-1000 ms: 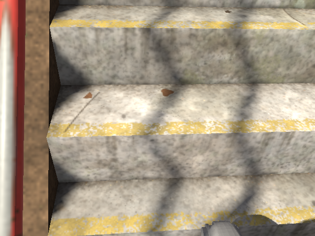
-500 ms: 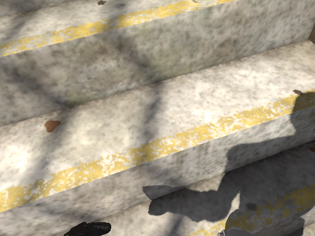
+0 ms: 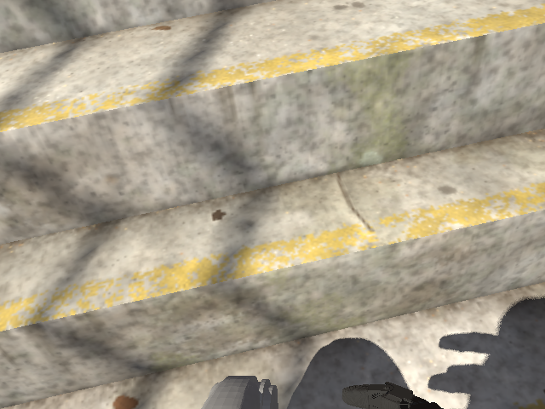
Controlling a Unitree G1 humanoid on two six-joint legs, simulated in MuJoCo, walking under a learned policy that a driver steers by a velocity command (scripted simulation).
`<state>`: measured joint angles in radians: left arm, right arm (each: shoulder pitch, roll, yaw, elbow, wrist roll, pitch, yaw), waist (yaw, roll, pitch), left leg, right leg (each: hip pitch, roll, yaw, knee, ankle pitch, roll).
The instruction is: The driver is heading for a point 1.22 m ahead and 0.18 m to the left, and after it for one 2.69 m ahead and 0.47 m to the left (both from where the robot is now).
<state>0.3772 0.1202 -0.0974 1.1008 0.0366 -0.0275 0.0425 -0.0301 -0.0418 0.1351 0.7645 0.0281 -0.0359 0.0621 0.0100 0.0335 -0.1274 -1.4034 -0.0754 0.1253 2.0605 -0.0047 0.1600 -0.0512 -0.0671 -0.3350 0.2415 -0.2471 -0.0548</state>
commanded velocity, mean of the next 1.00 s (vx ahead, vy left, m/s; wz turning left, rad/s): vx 0.50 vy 0.00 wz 0.25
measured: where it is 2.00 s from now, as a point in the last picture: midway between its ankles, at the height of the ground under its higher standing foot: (356, 250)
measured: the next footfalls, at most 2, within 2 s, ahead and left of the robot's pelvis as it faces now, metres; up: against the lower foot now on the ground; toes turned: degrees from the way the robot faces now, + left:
left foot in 0.18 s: +0.14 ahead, +0.09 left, +0.23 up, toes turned +6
right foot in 0.54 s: +0.19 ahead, -0.19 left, +0.22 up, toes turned +13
